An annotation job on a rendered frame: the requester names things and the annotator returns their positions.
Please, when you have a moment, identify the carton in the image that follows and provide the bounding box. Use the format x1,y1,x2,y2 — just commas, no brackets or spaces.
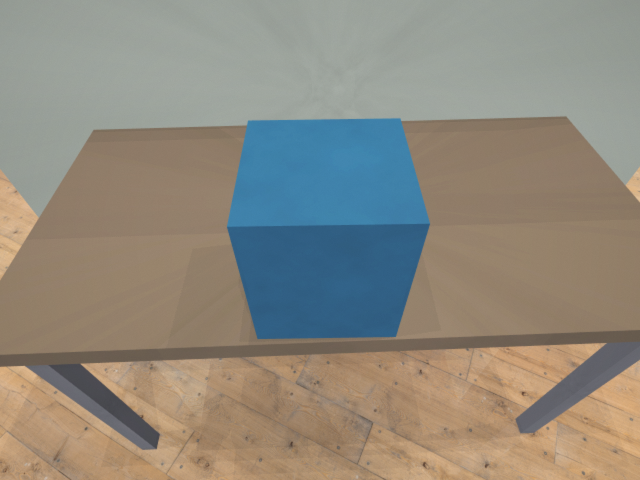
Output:
227,118,430,339

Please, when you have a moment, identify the table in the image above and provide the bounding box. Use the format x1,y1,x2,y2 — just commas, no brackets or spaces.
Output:
0,116,640,450

